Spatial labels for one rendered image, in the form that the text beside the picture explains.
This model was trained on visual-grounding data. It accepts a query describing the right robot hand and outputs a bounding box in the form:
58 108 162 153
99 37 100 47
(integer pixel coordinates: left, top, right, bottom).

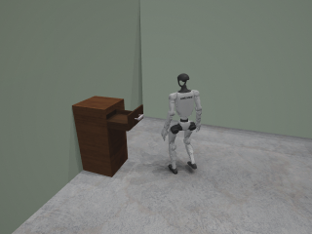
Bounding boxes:
195 122 201 133

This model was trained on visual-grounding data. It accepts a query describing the left robot hand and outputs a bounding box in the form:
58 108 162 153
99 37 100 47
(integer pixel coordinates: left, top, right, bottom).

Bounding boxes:
161 129 169 140

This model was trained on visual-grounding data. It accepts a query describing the left robot forearm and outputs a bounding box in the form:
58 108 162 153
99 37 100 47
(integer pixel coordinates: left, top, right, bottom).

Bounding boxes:
163 110 173 130

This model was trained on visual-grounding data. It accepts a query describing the robot right foot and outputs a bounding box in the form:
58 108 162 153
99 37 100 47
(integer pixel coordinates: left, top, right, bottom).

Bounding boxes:
187 161 197 170

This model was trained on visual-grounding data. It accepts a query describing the drawer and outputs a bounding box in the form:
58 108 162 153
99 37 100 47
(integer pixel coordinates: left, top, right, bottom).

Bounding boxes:
106 104 143 132

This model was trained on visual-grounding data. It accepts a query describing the robot left upper arm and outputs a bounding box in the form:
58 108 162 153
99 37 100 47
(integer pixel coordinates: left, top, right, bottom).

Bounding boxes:
169 93 177 116

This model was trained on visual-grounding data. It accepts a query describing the robot right upper arm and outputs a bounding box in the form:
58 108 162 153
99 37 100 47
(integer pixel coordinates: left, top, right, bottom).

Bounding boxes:
192 90 202 111

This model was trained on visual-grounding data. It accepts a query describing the cabinet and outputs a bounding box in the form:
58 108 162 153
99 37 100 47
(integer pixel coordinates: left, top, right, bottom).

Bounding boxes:
72 96 128 177

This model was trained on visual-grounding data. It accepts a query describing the left robot shin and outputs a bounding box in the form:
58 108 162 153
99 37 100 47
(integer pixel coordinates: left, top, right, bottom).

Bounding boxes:
169 144 176 169

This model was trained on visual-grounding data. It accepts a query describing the right robot forearm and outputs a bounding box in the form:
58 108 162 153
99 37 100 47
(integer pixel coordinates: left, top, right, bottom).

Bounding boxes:
195 107 202 123

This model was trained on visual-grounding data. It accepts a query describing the handle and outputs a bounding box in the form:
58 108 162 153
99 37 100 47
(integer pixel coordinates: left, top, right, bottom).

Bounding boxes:
135 114 144 121

